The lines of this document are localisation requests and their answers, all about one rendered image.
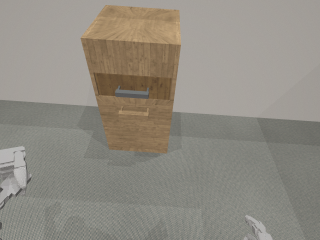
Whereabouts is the drawer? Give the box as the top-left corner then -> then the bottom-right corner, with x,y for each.
94,73 -> 172,100

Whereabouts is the robot right hand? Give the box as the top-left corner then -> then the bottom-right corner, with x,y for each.
243,215 -> 273,240

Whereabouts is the handle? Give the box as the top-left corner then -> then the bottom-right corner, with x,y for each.
118,110 -> 149,119
115,85 -> 149,99

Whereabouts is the cabinet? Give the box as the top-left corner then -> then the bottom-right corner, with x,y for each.
80,5 -> 181,154

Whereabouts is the robot left hand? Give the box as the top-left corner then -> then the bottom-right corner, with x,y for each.
0,146 -> 32,210

